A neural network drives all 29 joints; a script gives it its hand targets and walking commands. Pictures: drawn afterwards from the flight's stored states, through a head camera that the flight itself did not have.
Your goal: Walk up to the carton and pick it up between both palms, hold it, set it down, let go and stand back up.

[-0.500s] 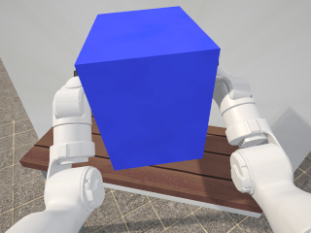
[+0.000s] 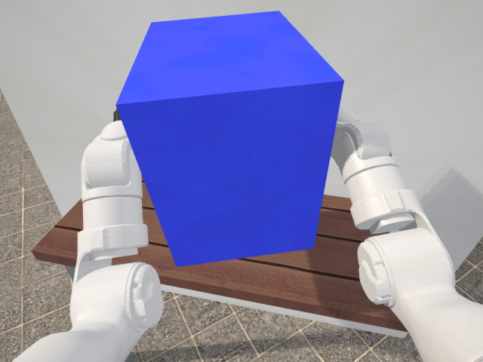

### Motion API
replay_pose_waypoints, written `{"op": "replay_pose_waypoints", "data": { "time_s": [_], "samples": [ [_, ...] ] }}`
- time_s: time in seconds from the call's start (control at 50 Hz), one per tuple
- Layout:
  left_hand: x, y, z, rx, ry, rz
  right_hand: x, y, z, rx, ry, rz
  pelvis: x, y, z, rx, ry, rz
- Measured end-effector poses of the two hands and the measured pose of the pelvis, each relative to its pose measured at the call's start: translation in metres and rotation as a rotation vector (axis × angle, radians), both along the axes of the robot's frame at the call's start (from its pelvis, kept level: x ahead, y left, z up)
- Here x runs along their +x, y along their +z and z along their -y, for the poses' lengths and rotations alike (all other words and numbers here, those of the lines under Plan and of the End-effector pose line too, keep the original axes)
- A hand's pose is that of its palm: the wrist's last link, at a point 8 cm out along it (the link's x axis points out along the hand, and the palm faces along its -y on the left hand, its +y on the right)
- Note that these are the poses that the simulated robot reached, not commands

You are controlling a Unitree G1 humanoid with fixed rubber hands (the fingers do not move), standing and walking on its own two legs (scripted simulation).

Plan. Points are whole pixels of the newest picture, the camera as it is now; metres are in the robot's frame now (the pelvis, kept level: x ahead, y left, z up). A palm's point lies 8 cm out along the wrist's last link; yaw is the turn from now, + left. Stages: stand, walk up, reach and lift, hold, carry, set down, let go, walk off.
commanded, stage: hold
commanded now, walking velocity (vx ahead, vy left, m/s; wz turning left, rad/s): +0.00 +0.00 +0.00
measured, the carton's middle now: (230, 132) +0.37 -0.01 +0.26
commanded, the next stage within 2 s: none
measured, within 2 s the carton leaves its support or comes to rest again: neither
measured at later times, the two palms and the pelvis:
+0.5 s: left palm (127, 132) +0.37 +0.15 +0.26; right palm (324, 115) +0.37 -0.15 +0.28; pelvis +0.00 +0.00 +0.00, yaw +0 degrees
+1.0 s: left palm (128, 132) +0.37 +0.15 +0.26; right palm (325, 116) +0.37 -0.15 +0.28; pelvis +0.00 +0.00 +0.00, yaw +0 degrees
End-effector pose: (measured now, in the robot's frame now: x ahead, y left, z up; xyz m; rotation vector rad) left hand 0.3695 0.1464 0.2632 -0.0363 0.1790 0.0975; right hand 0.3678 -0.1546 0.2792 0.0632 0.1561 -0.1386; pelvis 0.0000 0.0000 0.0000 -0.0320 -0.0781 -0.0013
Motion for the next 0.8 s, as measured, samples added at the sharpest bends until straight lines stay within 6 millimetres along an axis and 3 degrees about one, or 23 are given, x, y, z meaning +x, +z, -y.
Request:
{"op": "replay_pose_waypoints", "data": {
  "time_s": [0.8],
  "samples": [
    [-0.0016, -0.0008, -0.0014, 0.0, 0.003, -0.011, 0.0001, 0.0006, -0.0013, -0.005, 0.005, -0.013, -0.001, 0.0003, 0.0023, 0.002, 0.006, 0.002]
  ]
}}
